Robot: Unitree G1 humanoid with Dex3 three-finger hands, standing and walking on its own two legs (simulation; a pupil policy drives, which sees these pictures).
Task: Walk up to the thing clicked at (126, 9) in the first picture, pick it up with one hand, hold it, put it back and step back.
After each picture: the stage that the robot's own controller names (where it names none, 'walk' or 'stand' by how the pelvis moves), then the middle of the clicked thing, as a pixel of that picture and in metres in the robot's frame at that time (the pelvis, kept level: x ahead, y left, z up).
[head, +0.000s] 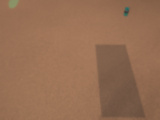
stand; (126, 11) +2.06 -0.63 -0.72
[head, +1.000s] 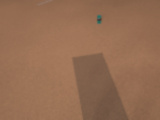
walk; (99, 19) +2.03 -0.07 -0.70
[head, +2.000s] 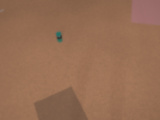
walk; (59, 37) +1.42 +0.37 -0.72
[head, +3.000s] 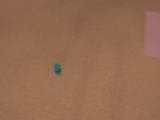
walk; (57, 69) +0.94 +0.31 -0.71
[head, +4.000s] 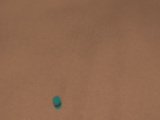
walk; (57, 102) +0.58 +0.22 -0.69
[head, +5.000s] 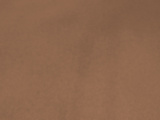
stand; out of the picture +0.35 +0.20 -0.70
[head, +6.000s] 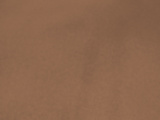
stand; out of the picture +0.33 +0.19 -0.72
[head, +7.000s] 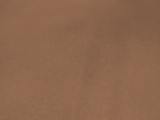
stand; out of the picture +0.34 +0.20 -0.73
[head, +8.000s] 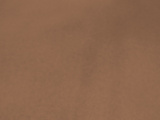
stand; out of the picture +0.32 +0.21 -0.73
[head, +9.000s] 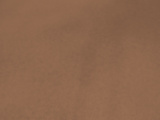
stand; out of the picture +0.31 +0.21 -0.73
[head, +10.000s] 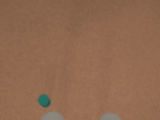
go down; (44, 101) +0.36 +0.21 -0.55
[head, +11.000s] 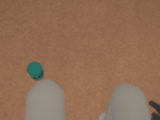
go down; (36, 71) +0.40 +0.23 -0.32
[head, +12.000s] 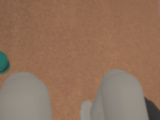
close in; out of the picture +0.38 +0.26 -0.25
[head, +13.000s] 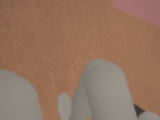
close; out of the picture +0.38 +0.28 -0.22
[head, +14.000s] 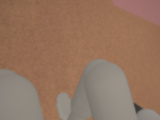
lift; out of the picture +0.37 +0.28 -0.22
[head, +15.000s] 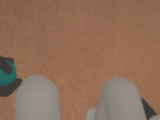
lift; (4, 76) +0.31 +0.27 -0.10
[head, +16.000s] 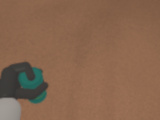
lift; (34, 86) +0.32 +0.17 +0.03
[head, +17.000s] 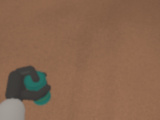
hold; (38, 88) +0.33 +0.17 +0.00
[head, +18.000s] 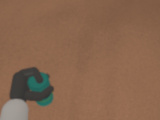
hold; (41, 89) +0.33 +0.16 -0.01
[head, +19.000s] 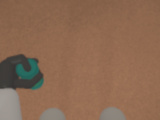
crouch; (31, 75) +0.37 +0.19 -0.07
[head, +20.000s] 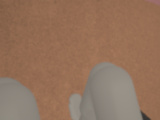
lower; out of the picture +0.39 +0.27 -0.21
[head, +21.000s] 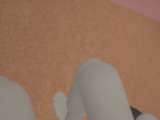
lower; out of the picture +0.39 +0.29 -0.22
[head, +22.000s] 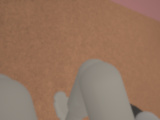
lower; out of the picture +0.39 +0.30 -0.22
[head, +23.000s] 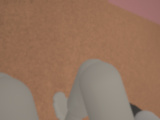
lower; out of the picture +0.39 +0.30 -0.22
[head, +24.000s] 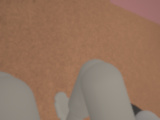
loosen; out of the picture +0.39 +0.30 -0.22
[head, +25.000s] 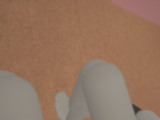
withdraw; out of the picture +0.37 +0.28 -0.22
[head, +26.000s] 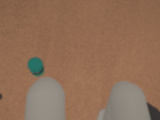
walk; (36, 67) +0.41 +0.23 -0.32
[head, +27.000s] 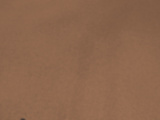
stand; out of the picture +0.33 +0.18 -0.66
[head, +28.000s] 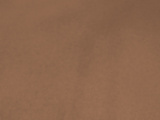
stand; out of the picture +0.34 +0.20 -0.66
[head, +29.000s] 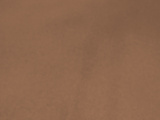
stand; out of the picture +0.35 +0.19 -0.69
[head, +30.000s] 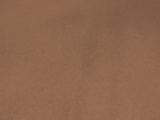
walk; out of the picture +0.36 +0.19 -0.72
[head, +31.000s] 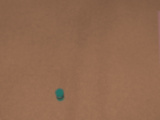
walk; (59, 94) +0.55 +0.16 -0.70
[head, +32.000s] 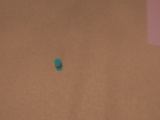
walk; (58, 64) +0.88 +0.30 -0.69
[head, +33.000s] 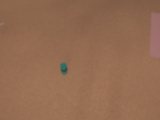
stand; (63, 68) +0.97 +0.22 -0.71
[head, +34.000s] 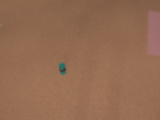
stand; (62, 68) +0.98 +0.23 -0.73
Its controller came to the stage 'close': yes
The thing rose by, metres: 0.71
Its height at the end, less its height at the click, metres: +0.00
